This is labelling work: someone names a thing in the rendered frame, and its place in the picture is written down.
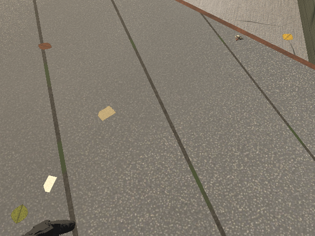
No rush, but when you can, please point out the robot left hand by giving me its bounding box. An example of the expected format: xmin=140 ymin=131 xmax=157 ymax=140
xmin=22 ymin=219 xmax=76 ymax=236

